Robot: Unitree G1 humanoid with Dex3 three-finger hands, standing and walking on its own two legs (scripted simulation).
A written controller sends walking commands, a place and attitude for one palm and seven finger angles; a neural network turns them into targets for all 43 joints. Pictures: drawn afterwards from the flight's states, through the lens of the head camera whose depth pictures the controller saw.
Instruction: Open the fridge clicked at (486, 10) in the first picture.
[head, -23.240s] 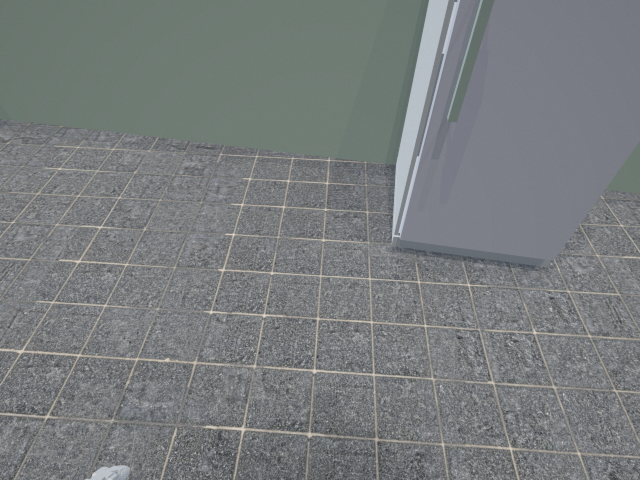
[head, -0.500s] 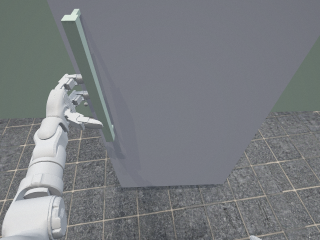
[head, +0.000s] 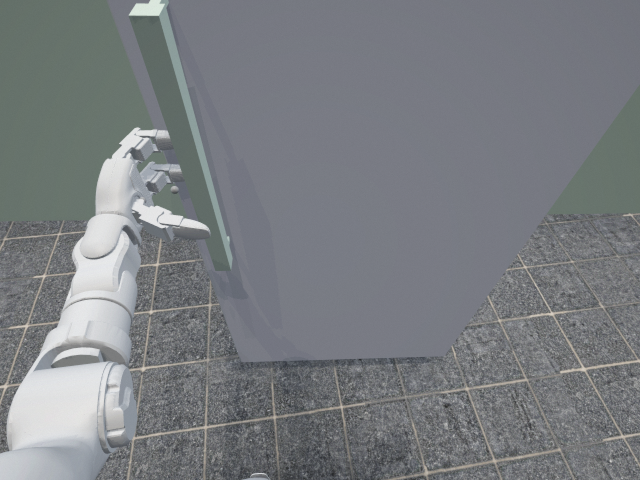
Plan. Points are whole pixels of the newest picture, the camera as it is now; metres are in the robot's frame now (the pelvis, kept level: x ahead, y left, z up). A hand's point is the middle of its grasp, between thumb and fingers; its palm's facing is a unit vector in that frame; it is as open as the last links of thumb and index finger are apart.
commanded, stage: slide the fingers in behind the handle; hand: left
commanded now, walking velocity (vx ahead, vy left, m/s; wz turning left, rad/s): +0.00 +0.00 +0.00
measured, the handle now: (200, 165) +0.48 +0.17 +0.13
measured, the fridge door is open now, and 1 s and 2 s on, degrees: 0 0 0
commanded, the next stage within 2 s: move the hooked fingers beside the handle in 0.34 s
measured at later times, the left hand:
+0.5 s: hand (197, 193) +0.44 +0.17 +0.12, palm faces +0.06 -1.00 -0.01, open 13.8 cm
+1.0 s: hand (178, 198) +0.42 +0.19 +0.12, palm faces +0.04 -1.00 +0.01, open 14.0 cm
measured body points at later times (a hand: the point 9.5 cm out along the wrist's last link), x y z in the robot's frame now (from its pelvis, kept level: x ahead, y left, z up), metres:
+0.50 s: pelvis +0.01 +0.00 +0.00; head +0.04 +0.00 +0.45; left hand +0.43 +0.22 +0.12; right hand +0.10 -0.26 -0.11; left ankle +0.04 +0.11 -0.71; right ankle +0.01 -0.12 -0.71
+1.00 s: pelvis +0.01 -0.01 +0.01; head +0.05 -0.01 +0.45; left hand +0.42 +0.24 +0.12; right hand +0.12 -0.27 -0.10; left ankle +0.04 +0.11 -0.71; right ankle +0.01 -0.12 -0.71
